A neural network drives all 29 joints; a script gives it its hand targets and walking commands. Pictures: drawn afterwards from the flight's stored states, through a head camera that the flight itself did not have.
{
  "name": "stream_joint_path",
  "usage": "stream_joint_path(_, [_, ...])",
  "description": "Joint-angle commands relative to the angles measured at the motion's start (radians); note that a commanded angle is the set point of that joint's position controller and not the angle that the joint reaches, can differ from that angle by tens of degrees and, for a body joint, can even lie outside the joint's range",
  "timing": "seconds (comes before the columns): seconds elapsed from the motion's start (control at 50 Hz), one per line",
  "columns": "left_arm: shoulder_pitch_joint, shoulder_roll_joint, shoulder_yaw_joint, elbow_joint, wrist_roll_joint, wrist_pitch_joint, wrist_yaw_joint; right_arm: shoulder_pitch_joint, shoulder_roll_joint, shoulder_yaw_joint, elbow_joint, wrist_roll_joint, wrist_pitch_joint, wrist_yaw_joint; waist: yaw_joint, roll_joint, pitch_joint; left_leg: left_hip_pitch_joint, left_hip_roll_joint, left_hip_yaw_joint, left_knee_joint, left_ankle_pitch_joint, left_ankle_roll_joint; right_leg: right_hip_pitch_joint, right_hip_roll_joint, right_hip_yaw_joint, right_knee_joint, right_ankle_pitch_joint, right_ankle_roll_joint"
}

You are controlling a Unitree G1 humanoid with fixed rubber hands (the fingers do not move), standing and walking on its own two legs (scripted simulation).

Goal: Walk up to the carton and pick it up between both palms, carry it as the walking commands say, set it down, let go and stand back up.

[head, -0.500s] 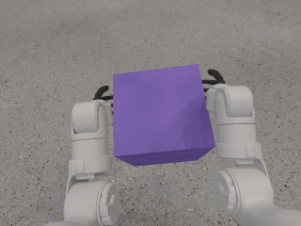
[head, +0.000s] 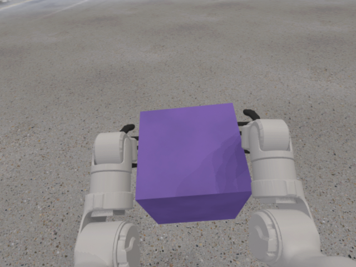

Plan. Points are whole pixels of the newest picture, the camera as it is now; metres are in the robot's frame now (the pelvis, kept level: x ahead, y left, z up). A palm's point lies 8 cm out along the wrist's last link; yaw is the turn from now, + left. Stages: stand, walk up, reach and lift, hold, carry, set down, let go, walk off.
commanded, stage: carry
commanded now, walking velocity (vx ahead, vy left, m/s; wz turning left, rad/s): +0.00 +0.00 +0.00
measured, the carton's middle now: (191, 169) +0.35 -0.01 +0.05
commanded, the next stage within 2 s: hold in 1.64 s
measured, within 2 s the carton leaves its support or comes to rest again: neither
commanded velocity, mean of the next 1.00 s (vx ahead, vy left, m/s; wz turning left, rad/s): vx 0.00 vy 0.00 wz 0.00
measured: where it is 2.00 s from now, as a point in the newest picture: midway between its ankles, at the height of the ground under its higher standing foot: outside the picture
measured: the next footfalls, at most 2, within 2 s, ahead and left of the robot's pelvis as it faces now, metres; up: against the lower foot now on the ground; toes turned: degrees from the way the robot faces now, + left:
none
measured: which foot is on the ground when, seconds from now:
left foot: down 0.00-1.00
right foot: down 0.00-1.00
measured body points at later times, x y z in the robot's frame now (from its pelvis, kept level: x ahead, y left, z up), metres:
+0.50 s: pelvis -0.01 -0.01 +0.00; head -0.03 -0.03 +0.45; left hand +0.33 +0.12 +0.12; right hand +0.35 -0.17 +0.13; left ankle +0.03 +0.10 -0.73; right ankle +0.07 -0.11 -0.73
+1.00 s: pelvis +0.00 -0.01 +0.00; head -0.03 -0.02 +0.45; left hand +0.34 +0.13 +0.12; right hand +0.36 -0.16 +0.12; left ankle +0.03 +0.10 -0.73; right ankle +0.07 -0.11 -0.73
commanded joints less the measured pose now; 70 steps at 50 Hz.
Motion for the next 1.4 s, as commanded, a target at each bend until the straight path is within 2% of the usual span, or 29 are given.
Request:
stream_joint_path(0.0, [-0.857, -1.141, -0.496, -0.118, -0.471, -0.056, -0.374, -0.517, 1.134, 0.421, 0.098, 0.466, 0.022, 0.458, -0.015, 0.029, -0.285, -0.027, 0.158, -0.175, -0.227, -0.147, 0.04, 0.149, -0.064, 0.09, -0.075, -0.134, 0.001])
stream_joint_path(0.02, [-1.039, -1.078, -0.496, -0.16, -0.503, -0.076, -0.373, -0.726, 1.152, 0.477, 0.046, 0.497, 0.002, 0.451, -0.014, -0.029, -0.29, -0.046, 0.147, -0.172, -0.207, -0.14, 0.04, 0.171, -0.077, 0.102, -0.091, -0.143, 0.006])
stream_joint_path(0.06, [-0.873, -1.066, -0.411, -0.049, -0.449, -0.046, -0.38, -0.566, 1.115, 0.402, 0.122, 0.452, 0.027, 0.457, -0.01, -0.057, -0.228, -0.069, 0.137, -0.153, -0.202, -0.158, 0.031, 0.132, -0.086, 0.12, -0.139, -0.227, -0.002])
stream_joint_path(0.12, [-0.999, -1.066, -0.473, -0.114, -0.476, -0.073, -0.375, -0.692, 1.125, 0.417, 0.119, 0.49, 0.009, 0.473, -0.023, 0.037, -0.264, -0.055, 0.109, -0.151, -0.196, -0.199, 0.041, 0.118, -0.088, 0.142, -0.12, -0.227, 0.004])
stream_joint_path(0.16, [-1.097, -1.072, -0.475, -0.179, -0.501, -0.07, -0.373, -0.734, 1.166, 0.446, 0.067, 0.508, 0.01, 0.464, -0.015, -0.089, -0.257, -0.035, 0.073, -0.085, -0.086, -0.082, 0.024, 0.1, -0.13, 0.2, -0.227, -0.32, -0.006])
stream_joint_path(0.18, [-1.053, -1.096, -0.492, -0.206, -0.5, -0.063, -0.371, -0.67, 1.181, 0.417, 0.074, 0.511, 0.017, 0.461, -0.016, -0.031, -0.294, -0.006, 0.048, -0.06, -0.065, -0.059, 0.021, 0.105, -0.154, 0.224, -0.257, -0.352, -0.01])
stream_joint_path(0.22, [-0.975, -1.08, -0.422, -0.12, -0.482, -0.068, -0.364, -0.683, 1.173, 0.426, 0.077, 0.511, 0.022, 0.458, -0.012, -0.145, -0.348, 0.035, 0.057, -0.058, -0.031, -0.024, 0.024, 0.136, -0.173, 0.241, -0.263, -0.326, -0.014])
stream_joint_path(0.34, [-1.095, -1.114, -0.552, -0.343, -0.533, -0.071, -0.34, -0.747, 1.162, 0.457, -0.073, 0.548, 0.011, 0.457, -0.007, 0.013, -0.466, 0.108, 0.124, -0.112, -0.085, 0.128, 0.025, 0.181, -0.125, 0.139, -0.084, -0.046, -0.028])
stream_joint_path(0.36, [-0.961, -1.124, -0.559, -0.324, -0.504, -0.055, -0.333, -0.601, 1.165, 0.437, -0.02, 0.525, 0.022, 0.454, -0.006, 0.044, -0.455, 0.104, 0.131, -0.124, -0.085, 0.127, 0.019, 0.172, -0.114, 0.132, -0.087, -0.025, -0.028])
stream_joint_path(0.52, [-0.806, -1.124, -0.496, -0.159, -0.448, -0.079, -0.352, -0.557, 1.143, 0.481, -0.026, 0.474, -0.012, 0.448, -0.005, -0.096, -0.434, 0.091, 0.115, -0.098, -0.068, 0.085, 0.023, 0.185, -0.144, 0.164, -0.102, 0.04, -0.029])
stream_joint_path(0.56, [-0.968, -1.081, -0.522, -0.239, -0.481, -0.089, -0.354, -0.653, 1.146, 0.509, -0.037, 0.487, -0.026, 0.439, -0.007, -0.137, -0.425, 0.07, 0.115, -0.11, -0.053, 0.112, 0.027, 0.198, -0.135, 0.15, -0.097, 0.074, -0.033])
stream_joint_path(0.6, [-0.949, -1.095, -0.543, -0.239, -0.486, -0.091, -0.359, -0.704, 1.123, 0.556, -0.089, 0.517, -0.024, 0.432, -0.008, -0.098, -0.409, 0.053, 0.099, -0.094, -0.047, 0.066, 0.023, 0.185, -0.139, 0.179, -0.137, -0.028, -0.03])
stream_joint_path(0.62, [-0.784, -1.118, -0.533, -0.198, -0.463, -0.082, -0.354, -0.452, 1.149, 0.495, 0.041, 0.465, -0.007, 0.435, -0.015, -0.072, -0.445, 0.1, 0.112, -0.1, -0.066, 0.108, 0.013, 0.169, -0.135, 0.165, -0.094, 0.01, -0.038])
stream_joint_path(0.68, [-1.026, -1.11, -0.59, -0.328, -0.509, -0.098, -0.349, -0.659, 1.164, 0.528, -0.063, 0.502, -0.025, 0.442, -0.009, -0.017, -0.48, 0.111, 0.122, -0.093, -0.044, 0.174, 0.014, 0.21, -0.132, 0.144, -0.061, 0.157, -0.041])
stream_joint_path(0.7, [-0.833, -1.112, -0.555, -0.247, -0.465, -0.077, -0.35, -0.528, 1.158, 0.489, -0.034, 0.478, -0.009, 0.445, -0.006, 0.003, -0.448, 0.114, 0.132, -0.101, -0.054, 0.217, 0.009, 0.187, -0.134, 0.136, -0.044, 0.174, -0.043])
stream_joint_path(0.78, [-0.806, -1.129, -0.539, -0.219, -0.444, -0.088, -0.357, -0.491, 1.122, 0.5, -0.032, 0.453, -0.027, 0.449, -0.003, 0.042, -0.406, 0.084, 0.139, -0.104, -0.07, 0.214, 0.019, 0.175, -0.121, 0.112, -0.035, 0.131, -0.019])
stream_joint_path(0.88, [-0.845, -1.092, -0.527, -0.246, -0.443, -0.12, -0.36, -0.535, 1.138, 0.47, -0.009, 0.464, -0.047, 0.468, 0.002, -0.063, -0.383, 0.067, 0.148, -0.125, -0.088, 0.124, 0.029, 0.162, -0.106, 0.121, -0.062, 0.016, -0.019])
stream_joint_path(0.9, [-0.9, -1.109, -0.576, -0.279, -0.471, -0.123, -0.357, -0.568, 1.111, 0.501, -0.024, 0.477, -0.05, 0.463, -0.008, -0.004, -0.4, 0.087, 0.135, -0.104, -0.07, 0.17, 0.023, 0.157, -0.121, 0.141, -0.059, 0.091, -0.026])
stream_joint_path(1.04, [-0.694, -1.099, -0.482, -0.11, -0.386, -0.14, -0.367, -0.444, 1.101, 0.456, 0.024, 0.406, -0.075, 0.464, -0.004, -0.029, -0.392, 0.084, 0.122, -0.105, -0.094, 0.116, 0.033, 0.158, -0.134, 0.157, -0.1, -0.038, -0.016])
stream_joint_path(1.06, [-0.88, -1.139, -0.598, -0.296, -0.457, -0.151, -0.37, -0.514, 1.135, 0.517, -0.054, 0.452, -0.087, 0.461, -0.012, -0.044, -0.368, 0.076, 0.115, -0.101, -0.074, 0.127, 0.025, 0.145, -0.126, 0.15, -0.114, -0.039, -0.022])
stream_joint_path(1.08, [-0.709, -1.131, -0.533, -0.237, -0.434, -0.132, -0.376, -0.411, 1.135, 0.469, -0.049, 0.442, -0.058, 0.467, 0.001, -0.047, -0.352, 0.049, 0.144, -0.123, -0.117, 0.126, 0.028, 0.14, -0.126, 0.127, -0.086, -0.029, -0.024])
stream_joint_path(1.12, [-0.993, -1.081, -0.552, -0.256, -0.487, -0.144, -0.367, -0.691, 1.099, 0.548, -0.099, 0.501, -0.068, 0.449, -0.002, -0.101, -0.349, 0.042, 0.115, -0.094, -0.095, 0.053, 0.019, 0.131, -0.129, 0.149, -0.139, -0.115, -0.018])
stream_joint_path(1.14, [-0.754, -1.056, -0.489, -0.185, -0.408, -0.132, -0.368, -0.495, 1.128, 0.509, -0.01, 0.446, -0.058, 0.448, -0.003, -0.109, -0.349, 0.029, 0.117, -0.103, -0.096, 0.052, 0.022, 0.155, -0.121, 0.146, -0.138, -0.137, -0.014])
stream_joint_path(1.2, [-0.707, -1.096, -0.517, -0.16, -0.374, -0.158, -0.372, -0.507, 1.078, 0.474, -0.006, 0.432, -0.088, 0.47, -0.003, 0.058, -0.363, 0.043, 0.154, -0.134, -0.123, 0.13, 0.019, 0.16, -0.11, 0.117, -0.057, 0.019, -0.017])
stream_joint_path(1.24, [-0.782, -1.081, -0.459, -0.057, -0.36, -0.188, -0.368, -0.507, 1.052, 0.407, 0.097, 0.373, -0.127, 0.467, -0.001, 0.028, -0.372, 0.041, 0.147, -0.122, -0.107, 0.15, 0.027, 0.181, -0.119, 0.115, -0.06, 0.058, -0.016])
stream_joint_path(1.26, [-0.717, -1.105, -0.555, -0.231, -0.41, -0.188, -0.366, -0.416, 1.081, 0.483, -0.027, 0.42, -0.114, 0.468, 0.001, 0.007, -0.423, 0.066, 0.154, -0.122, -0.103, 0.158, 0.027, 0.197, -0.116, 0.104, -0.051, 0.019, -0.016])
stream_joint_path(1.32, [-0.881, -1.089, -0.55, -0.215, -0.41, -0.192, -0.36, -0.564, 1.11, 0.486, -0.014, 0.434, -0.122, 0.473, 0.002, -0.003, -0.393, 0.053, 0.149, -0.129, -0.117, 0.138, 0.029, 0.175, -0.117, 0.116, -0.058, 0.016, -0.017])
stream_joint_path(1.36, [-0.719, -1.101, -0.534, -0.202, -0.381, -0.197, -0.369, -0.409, 1.088, 0.438, 0.023, 0.393, -0.119, 0.473, 0.002, -0.018, -0.379, 0.077, 0.175, -0.159, -0.132, 0.142, 0.027, 0.142, -0.103, 0.102, -0.038, -0.004, -0.012])
stream_joint_path(1.38, [-0.838, -1.123, -0.616, -0.319, -0.454, -0.199, -0.362, -0.531, 1.112, 0.535, -0.1, 0.465, -0.125, 0.464, -0.003, -0.022, -0.398, 0.062, 0.145, -0.124, -0.095, 0.119, 0.021, 0.162, -0.108, 0.125, -0.075, 0.016, -0.013])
